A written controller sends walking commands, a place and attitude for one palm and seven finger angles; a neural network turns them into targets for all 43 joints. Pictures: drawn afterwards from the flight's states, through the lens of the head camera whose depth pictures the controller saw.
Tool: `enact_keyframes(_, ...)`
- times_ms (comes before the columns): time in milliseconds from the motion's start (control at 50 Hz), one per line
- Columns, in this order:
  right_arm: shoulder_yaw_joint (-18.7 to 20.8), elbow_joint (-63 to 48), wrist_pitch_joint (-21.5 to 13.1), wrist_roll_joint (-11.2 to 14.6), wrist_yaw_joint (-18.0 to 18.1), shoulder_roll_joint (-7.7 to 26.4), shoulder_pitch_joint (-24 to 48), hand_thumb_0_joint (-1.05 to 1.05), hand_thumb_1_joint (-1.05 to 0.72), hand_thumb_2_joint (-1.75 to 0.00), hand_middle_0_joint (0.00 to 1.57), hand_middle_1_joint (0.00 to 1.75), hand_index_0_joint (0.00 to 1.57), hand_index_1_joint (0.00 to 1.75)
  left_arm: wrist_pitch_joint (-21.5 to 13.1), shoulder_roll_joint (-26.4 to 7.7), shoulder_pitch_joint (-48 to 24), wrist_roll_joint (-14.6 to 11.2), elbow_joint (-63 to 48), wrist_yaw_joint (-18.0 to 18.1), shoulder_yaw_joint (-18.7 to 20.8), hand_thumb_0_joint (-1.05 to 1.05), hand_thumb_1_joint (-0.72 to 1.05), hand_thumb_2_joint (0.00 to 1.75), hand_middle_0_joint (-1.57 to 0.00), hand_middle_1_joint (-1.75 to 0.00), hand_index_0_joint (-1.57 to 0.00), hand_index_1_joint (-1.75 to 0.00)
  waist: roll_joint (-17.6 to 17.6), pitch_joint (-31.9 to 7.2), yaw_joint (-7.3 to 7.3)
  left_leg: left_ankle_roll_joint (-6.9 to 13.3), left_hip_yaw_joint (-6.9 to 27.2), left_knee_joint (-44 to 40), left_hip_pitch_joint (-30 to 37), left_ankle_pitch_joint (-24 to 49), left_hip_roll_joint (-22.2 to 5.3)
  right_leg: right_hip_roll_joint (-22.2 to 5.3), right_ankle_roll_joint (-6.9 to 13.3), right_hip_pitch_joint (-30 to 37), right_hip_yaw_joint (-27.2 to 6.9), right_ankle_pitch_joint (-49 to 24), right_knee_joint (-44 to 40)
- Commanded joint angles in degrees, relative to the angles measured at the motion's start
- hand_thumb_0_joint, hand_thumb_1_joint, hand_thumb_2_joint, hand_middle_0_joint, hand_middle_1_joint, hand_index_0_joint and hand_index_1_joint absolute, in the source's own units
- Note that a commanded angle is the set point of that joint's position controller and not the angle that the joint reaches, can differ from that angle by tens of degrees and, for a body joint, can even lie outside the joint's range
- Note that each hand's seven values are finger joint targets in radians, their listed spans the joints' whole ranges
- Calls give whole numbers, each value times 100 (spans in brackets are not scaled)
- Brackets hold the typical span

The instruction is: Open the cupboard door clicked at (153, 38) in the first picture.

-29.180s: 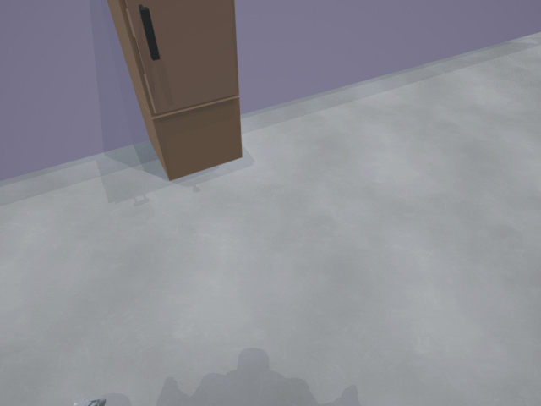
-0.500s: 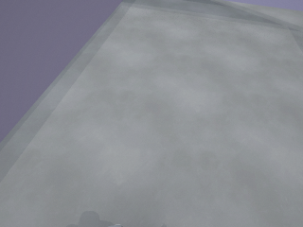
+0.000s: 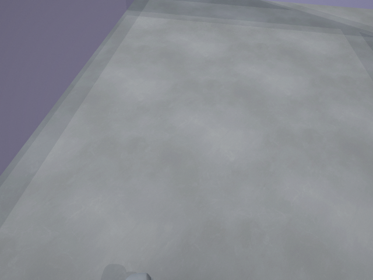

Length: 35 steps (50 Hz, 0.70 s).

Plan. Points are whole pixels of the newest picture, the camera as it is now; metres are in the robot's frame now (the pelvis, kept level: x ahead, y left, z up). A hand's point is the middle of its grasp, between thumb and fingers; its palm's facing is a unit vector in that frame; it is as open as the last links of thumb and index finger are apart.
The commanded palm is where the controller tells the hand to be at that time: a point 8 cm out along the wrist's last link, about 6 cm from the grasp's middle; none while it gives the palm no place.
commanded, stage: turn to face it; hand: left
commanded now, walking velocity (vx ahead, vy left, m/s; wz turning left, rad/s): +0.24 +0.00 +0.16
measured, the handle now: out of the picture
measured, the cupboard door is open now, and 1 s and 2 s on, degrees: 42 42 42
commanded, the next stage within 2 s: none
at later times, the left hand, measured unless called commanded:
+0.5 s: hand (117, 246) +0.22 +0.19 -0.16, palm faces +0.26 -0.94 -0.23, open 7.3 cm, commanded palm none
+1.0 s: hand (103, 252) +0.21 +0.22 -0.16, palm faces +0.53 -0.80 -0.30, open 7.4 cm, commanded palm none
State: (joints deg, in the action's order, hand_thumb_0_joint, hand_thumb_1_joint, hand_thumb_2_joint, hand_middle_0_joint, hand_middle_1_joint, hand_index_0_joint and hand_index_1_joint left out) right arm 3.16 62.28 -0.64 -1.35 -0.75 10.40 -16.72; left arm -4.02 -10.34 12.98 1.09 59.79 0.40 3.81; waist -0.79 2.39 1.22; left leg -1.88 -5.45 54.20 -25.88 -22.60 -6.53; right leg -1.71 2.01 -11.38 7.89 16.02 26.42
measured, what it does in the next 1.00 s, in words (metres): walks ahead, turning left: left foot, then right foot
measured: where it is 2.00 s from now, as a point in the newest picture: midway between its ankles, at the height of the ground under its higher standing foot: (197, 260)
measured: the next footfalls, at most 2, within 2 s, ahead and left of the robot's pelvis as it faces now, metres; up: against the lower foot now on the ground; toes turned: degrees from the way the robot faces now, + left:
left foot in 0.16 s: +0.21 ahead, +0.14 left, +0.00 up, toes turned +8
right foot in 0.42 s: +0.23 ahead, -0.13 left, +0.00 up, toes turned +6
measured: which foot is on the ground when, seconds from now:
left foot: up 0.00-0.14, down 0.16-0.42, up 0.44-0.72, down 0.74-1.00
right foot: down 0.00-0.16, up 0.18-0.40, down 0.42-0.72, up 0.74-1.00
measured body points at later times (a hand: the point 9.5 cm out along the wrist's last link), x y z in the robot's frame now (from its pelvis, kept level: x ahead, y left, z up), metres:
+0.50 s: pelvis +0.17 -0.02 -0.01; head +0.19 -0.02 +0.44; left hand +0.21 +0.24 -0.15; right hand +0.27 -0.25 -0.17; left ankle +0.15 +0.12 -0.70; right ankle +0.19 -0.13 -0.74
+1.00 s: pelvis +0.24 -0.02 -0.01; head +0.29 +0.00 +0.44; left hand +0.18 +0.26 -0.14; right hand +0.45 -0.20 -0.16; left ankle +0.19 +0.11 -0.74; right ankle +0.32 -0.14 -0.72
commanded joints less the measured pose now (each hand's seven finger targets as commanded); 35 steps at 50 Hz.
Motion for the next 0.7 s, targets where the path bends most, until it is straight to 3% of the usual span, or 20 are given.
enact_keyframes(0, -13, -510, -178, 8, -74, -24, 310, 0, -90, -90, 20, 30, 20, 30, -79, -747, 505, 23, 65, -30, 110, 0, 90, 90, -20, -30, -20, -30, -472, 10, -133, -24, -166, -1418, -70, 783, 44, -1388, 697, 399, -879, -1576, -1256)
enact_keyframes(40, -21, -515, -209, 4, -65, 71, 357, 0, -90, -90, 20, 30, 20, 30, -68, -768, 539, -19, 154, -21, 89, 0, 90, 90, -20, -30, -20, -30, -470, 60, -84, 35, -285, -1981, 259, 1242, 190, -1243, 539, 532, -676, -1972, -976)
enact_keyframes(80, -12, -326, -252, -4, -10, 257, -112, 0, -90, -90, 20, 30, 20, 30, -44, -716, 506, -49, 187, 10, 56, 0, 90, 90, -20, -30, -20, -30, -257, -187, 169, 159, -334, -2603, 1168, 1867, 378, -1022, 259, 543, -216, -2852, -118)
enact_keyframes(100, 51, -187, -272, -19, 28, 523, -604, 0, -90, -90, 20, 30, 20, 30, -12, -605, 563, -42, 163, 25, 5, 0, 90, 90, -20, -30, -20, -30, 165, -506, 329, 361, 95, -2621, 2066, 2841, 120, -786, 20, 92, 2, -2613, 795)
enact_keyframes(120, 147, -100, -273, -77, 105, 1027, -1147, 0, -90, -90, 20, 30, 20, 30, 24, -447, 749, -72, 45, 44, -27, 0, 90, 90, -20, -30, -20, -30, 999, -879, 481, 992, 1446, -2563, 3062, 4012, -907, -291, -247, -1008, 256, -996, 1999)
enact_keyframes(140, 235, -61, -198, -80, 158, 1352, -1529, 0, -90, -90, 20, 30, 20, 30, 29, -340, 643, -84, -134, 60, -80, 0, 90, 90, -20, -30, -20, -30, 1566, -1093, 608, 1620, 2588, -3041, 3197, 4786, -1788, 192, -298, -1459, 109, 2086, 3539)
enact_keyframes(160, 204, -117, -162, -64, 217, 1397, -1303, 0, -90, -90, 20, 30, 20, 30, 85, -401, 255, -54, -306, 78, -58, 0, 90, 90, -20, -30, -20, -30, 1309, -881, 508, 1733, 2936, -3201, 2827, 4536, -1863, 79, -297, -1917, -453, 2190, 4177)
enact_keyframes(180, 198, -238, -151, -52, 241, 1295, -927, 0, -90, -90, 20, 30, 20, 30, 123, -393, 25, -40, -374, 84, -46, 0, 90, 90, -20, -30, -20, -30, 1660, -629, 377, 1686, 2905, -3314, 2302, 4020, -1773, -162, -339, -2192, -667, 1908, 4466)
enact_keyframes(200, 136, -413, -145, -31, 243, 1032, -475, 0, -90, -90, 20, 30, 20, 30, 156, -453, -145, -38, -422, 54, -26, 0, 90, 90, -20, -30, -20, -30, 1514, -265, 228, 1525, 2586, -3419, 1624, 3593, -1533, -357, -397, -2075, -815, 1618, 4228)
enact_keyframes(260, 122, -701, -111, -55, 252, 1062, 231, 0, -90, -90, 20, 30, 20, 30, 322, -273, 75, -58, -413, -19, 6, 0, 90, 90, -20, -30, -20, -30, 892, -521, -91, 1151, 1733, -3413, 904, 3136, -943, -196, -488, -1054, -609, 1268, 2720)
enact_keyframes(360, 235, -1029, 121, -4, 181, 1093, 847, 0, -90, -90, 20, 30, 20, 30, 364, -513, 617, -9, -460, 24, 146, 0, 90, 90, -20, -30, -20, -30, 535, -476, -401, 699, 1687, -3126, -293, 475, -270, -4, -477, 522, -367, 66, 410)
enact_keyframes(380, 211, -1156, 162, 37, 139, 829, 938, 0, -90, -90, 20, 30, 20, 30, 339, -892, 700, 59, -537, 73, 227, 0, 90, 90, -20, -30, -20, -30, -437, -324, -504, 357, 1196, -2283, -1053, -328, 308, -879, -232, 881, -1381, 820, -638)
enact_keyframes(400, 185, -1322, 190, 39, 74, 556, 1051, 0, -90, -90, 20, 30, 20, 30, 347, -1423, 677, 102, -681, 96, 334, 0, 90, 90, -20, -30, -20, -30, -1786, -221, -607, -10, 344, -840, -1267, -863, 902, -2287, 353, 576, -2841, 1351, -1609)
enact_keyframes(420, 241, -1364, 197, 5, 30, 712, 1133, 0, -90, -90, 20, 30, 20, 30, 365, -1486, 489, 64, -835, 91, 300, 0, 90, 90, -20, -30, -20, -30, -1444, -222, -587, 29, 460, 469, -1064, -1106, 678, -2711, 750, 95, -2945, 1136, -1709)
enact_keyframes(440, 261, -1293, 234, 11, 31, 687, 1141, 0, -90, -90, 20, 30, 20, 30, 322, -1252, 187, 54, -912, 127, 271, 0, 90, 90, -20, -30, -20, -30, -1173, -70, -369, 6, 606, 1145, -1155, -815, 498, -2466, 725, -24, -2690, 479, -1481)
enact_keyframes(480, 213, -1174, 267, 10, -7, 572, 960, 0, -90, -90, 20, 30, 20, 30, 284, -915, -139, 38, -959, 140, 153, 0, 90, 90, -20, -30, -20, -30, -1052, 6, -147, -112, 481, 1308, -1127, -438, 296, -1974, 544, 186, -1292, -1639, -899)
enact_keyframes(560, 57, -1280, 228, 50, -67, 315, 1199, 0, -90, -90, 20, 30, 20, 30, 227, -1081, 337, 54, -811, 131, 170, 0, 90, 90, -20, -30, -20, -30, -954, -321, -337, -164, -135, -534, -635, -321, 503, -1726, 306, 1215, -332, -4686, -65)
enact_keyframes(620, 47, -1372, 197, 69, -77, 426, 1179, 0, -90, -90, 20, 30, 20, 30, 236, -1298, 323, 53, -826, 120, 225, 0, 90, 90, -20, -30, -20, -30, -1125, -488, -284, -63, -373, -1514, -92, 68, 677, -1754, 216, 1327, -105, -5076, 374)
enact_keyframes(660, 96, -1311, 178, 27, -58, 682, 726, 0, -90, -90, 20, 30, 20, 30, 246, -1409, 145, -11, -924, 96, 253, 0, 90, 90, -20, -30, -20, -30, -970, -742, 9, 50, -477, -2411, 975, 1029, 792, -1645, -51, 878, 216, -4807, 1106)
enact_keyframes(680, 186, -1236, 151, -14, -47, 1002, 281, 0, -90, -90, 20, 30, 20, 30, 261, -1342, 53, -41, -1024, 77, 234, 0, 90, 90, -20, -30, -20, -30, -440, -1071, 259, 229, -146, -2720, 2111, 2364, 402, -1559, -269, 109, 311, -3778, 1941)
